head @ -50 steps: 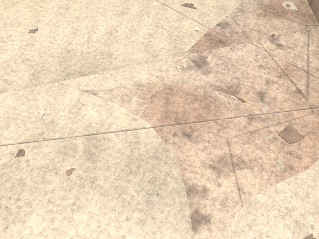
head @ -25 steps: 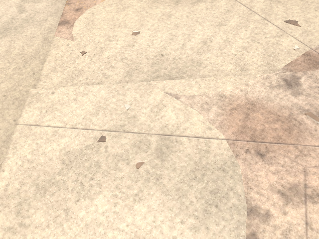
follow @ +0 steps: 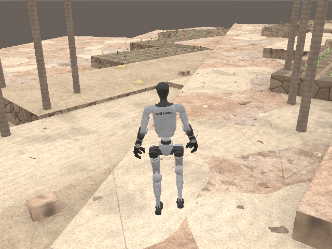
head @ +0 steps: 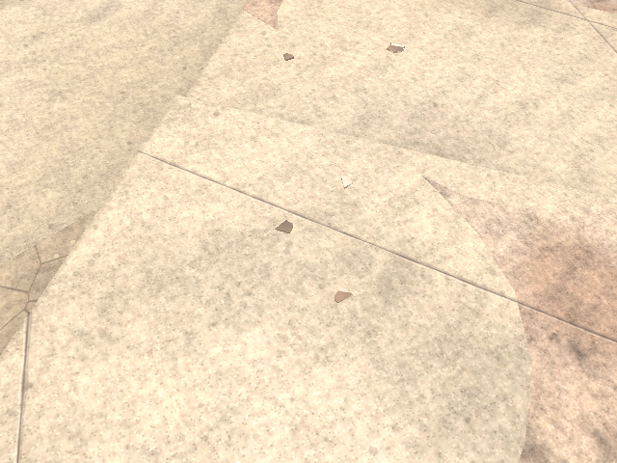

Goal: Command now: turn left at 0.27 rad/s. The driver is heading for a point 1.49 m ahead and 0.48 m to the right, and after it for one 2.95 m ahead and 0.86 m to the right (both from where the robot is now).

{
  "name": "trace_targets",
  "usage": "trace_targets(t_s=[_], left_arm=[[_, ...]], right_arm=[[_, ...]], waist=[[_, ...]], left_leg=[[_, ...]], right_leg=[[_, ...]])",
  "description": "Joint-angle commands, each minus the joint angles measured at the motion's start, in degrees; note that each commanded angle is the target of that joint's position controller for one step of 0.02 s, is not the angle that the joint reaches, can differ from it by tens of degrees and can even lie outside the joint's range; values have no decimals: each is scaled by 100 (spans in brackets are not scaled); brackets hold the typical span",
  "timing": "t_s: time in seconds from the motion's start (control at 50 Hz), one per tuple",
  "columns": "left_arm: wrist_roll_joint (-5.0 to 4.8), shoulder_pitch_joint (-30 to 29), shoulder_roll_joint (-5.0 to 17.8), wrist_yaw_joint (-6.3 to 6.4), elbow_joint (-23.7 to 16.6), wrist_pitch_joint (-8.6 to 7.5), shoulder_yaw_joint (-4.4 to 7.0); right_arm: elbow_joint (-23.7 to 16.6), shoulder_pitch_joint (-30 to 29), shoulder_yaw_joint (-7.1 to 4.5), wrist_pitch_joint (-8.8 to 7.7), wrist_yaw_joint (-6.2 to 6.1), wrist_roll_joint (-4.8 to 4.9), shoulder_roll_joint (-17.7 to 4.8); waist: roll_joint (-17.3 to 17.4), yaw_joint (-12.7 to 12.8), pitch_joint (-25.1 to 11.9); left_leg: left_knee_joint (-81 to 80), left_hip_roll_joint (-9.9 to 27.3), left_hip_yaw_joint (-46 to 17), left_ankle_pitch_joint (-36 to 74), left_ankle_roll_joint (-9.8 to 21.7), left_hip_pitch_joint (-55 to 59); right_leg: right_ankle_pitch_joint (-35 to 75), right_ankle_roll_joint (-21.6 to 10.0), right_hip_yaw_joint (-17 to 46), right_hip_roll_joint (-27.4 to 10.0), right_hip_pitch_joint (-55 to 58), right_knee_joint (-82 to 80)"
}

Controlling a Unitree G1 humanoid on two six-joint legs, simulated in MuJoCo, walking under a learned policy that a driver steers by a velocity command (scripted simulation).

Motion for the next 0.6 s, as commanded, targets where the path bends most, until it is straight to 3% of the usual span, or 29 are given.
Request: trace_targets(t_s=[0.02, 0.06, 0.12, 0.16, 0.2, 0.22, 0.24, 0.26, 0.28, 0.32, 0.38, 0.46, 0.52, 0.54, 0.56, 0.58, 0.6], left_arm=[[-3, 29, 376, 4, -268, 14, 78], [2, -75, 325, 22, -264, 23, 52], [-41, 5, 126, 32, -96, 3, -44], [-69, 13, 199, 56, -60, -33, -41], [-53, 108, 252, 65, -49, -132, -58], [-9, 137, 428, 81, -57, -210, -35], [49, 228, 790, 96, -94, -281, 17], [-105, 102, 1053, 46, -29, -278, 126], [-96, 144, 844, -4, -67, -287, 84], [-14, 201, 800, -8, -61, -269, 108], [-53, 3, 836, 53, -74, -180, 204], [-48, -102, 825, -8, -136, -72, 292], [-99, -520, 835, -50, -263, -12, 330], [-122, -444, 603, -47, -341, -33, 276], [-119, -130, 73, -39, -454, -79, 150], [58, -254, 554, 6, -430, -67, 249], [51, -273, 744, -10, -367, -50, 323]], right_arm=[[-200, 154, -150, -102, -42, -37, -770], [-126, 226, -122, -106, -49, -70, -761], [-12, 109, 23, -152, -82, -141, -521], [76, 69, 2, -156, -120, -143, -692], [132, 6, -49, -132, -175, -58, -861], [116, 74, -51, -147, -200, -55, -838], [23, 216, -54, -154, -202, -75, -744], [38, 191, -27, -99, -213, -36, -546], [52, 102, -15, -59, -243, -74, -568], [1, -116, -62, -23, -197, -22, -588], [-49, -58, -51, -12, -148, -27, -460], [-139, -19, -13, -56, -175, 10, -408], [-30, 614, -36, -123, -245, -20, -451], [-31, 728, -125, -159, -302, -102, -853], [-215, 517, -237, -129, -315, -135, -1470], [-241, 332, -273, -94, -270, -203, -1558], [-312, 169, -158, -119, -236, -206, -1126]], waist=[[932, -134, -486], [965, -202, -395], [939, -194, -410], [916, -149, -350], [653, 53, -334], [449, 23, -435], [-115, -163, -575], [-879, -224, -391], [-888, -95, -361], [-777, 51, -333], [-477, -102, -371], [-640, -1, -630], [-579, -356, -721], [91, -304, -685], [1554, -115, -708], [1477, -175, -469], [962, -36, -260]], left_leg=[[-565, 1464, -1072, 2443, 785, 583], [-580, 1482, -1152, 2044, 800, 481], [-594, 1447, -961, 1645, 715, 87], [-412, 1484, -983, 1616, 674, -51], [-69, 1432, -905, 1614, 452, -168], [145, 1305, -862, 1335, 250, -277], [725, 875, -502, 778, 65, -473], [1008, 151, 121, -440, -154, -660], [1397, 55, 217, -1057, -227, -763], [2465, -15, 101, -1888, -262, -1190], [2682, 136, 15, -1618, -418, -1438], [1749, 35, 168, -1309, -526, -973], [-71, -21, 248, -314, -431, 234], [-773, 741, -533, -634, -272, 670], [-1289, 2363, -2292, -1000, 158, 930], [-1206, 2799, -2539, -551, 738, -53], [-1138, 2555, -2209, -155, 847, -352]], right_leg=[[75, 5, 53, -6, -107, -433], [14, -46, 59, 20, 100, -908], [-15, -152, 8, 79, 996, -1879], [83, -237, -55, 209, 1338, -2346], [1014, -345, 15, 209, 1780, -3433], [1564, -416, 474, -78, 2044, -3616], [2618, -587, 1324, -731, 2223, -3642], [3291, -1170, 2051, -1216, 1808, -3725], [3405, -1496, 2460, -1514, 1744, -3926], [3147, -1712, 2509, -1443, 1779, -4076], [2744, -1491, 2055, -941, 1817, -3990], [2510, -1325, 2101, -693, 1724, -3815], [1979, -872, 2157, -357, 1054, -3424], [967, -532, 1862, 30, 447, -2881], [-633, -235, 848, 959, -409, -1648], [-1217, -216, 547, 769, -439, -576], [-949, -278, 734, 596, -268, 7]])
Keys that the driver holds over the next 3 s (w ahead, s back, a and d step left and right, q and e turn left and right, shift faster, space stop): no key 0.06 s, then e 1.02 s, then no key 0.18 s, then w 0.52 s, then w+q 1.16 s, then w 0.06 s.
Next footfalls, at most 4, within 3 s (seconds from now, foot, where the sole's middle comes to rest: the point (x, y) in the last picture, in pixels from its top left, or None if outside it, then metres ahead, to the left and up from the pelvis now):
0.22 right None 0.04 -0.12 -0.78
0.54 left None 0.05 0.10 -0.78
1.00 right None -0.03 -0.09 -0.78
1.50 left None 0.09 0.05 -0.78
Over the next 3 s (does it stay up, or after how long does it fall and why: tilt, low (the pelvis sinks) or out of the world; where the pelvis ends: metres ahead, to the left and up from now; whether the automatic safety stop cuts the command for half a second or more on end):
stays up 0.68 -0.35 -0.01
